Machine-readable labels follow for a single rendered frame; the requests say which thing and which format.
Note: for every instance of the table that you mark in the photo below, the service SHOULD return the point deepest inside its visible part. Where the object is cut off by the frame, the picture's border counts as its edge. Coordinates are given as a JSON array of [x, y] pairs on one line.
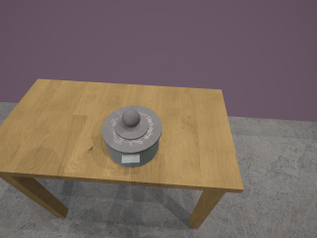
[[55, 132]]

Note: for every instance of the pot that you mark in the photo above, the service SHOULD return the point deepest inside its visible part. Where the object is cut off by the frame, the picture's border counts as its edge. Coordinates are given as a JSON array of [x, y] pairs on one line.
[[134, 160]]

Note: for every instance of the knob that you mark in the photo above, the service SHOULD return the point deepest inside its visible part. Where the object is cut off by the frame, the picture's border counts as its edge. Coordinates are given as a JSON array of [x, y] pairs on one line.
[[131, 118]]

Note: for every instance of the lid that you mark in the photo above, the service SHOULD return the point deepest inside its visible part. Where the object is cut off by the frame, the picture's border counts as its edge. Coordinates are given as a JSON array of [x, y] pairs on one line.
[[132, 140]]

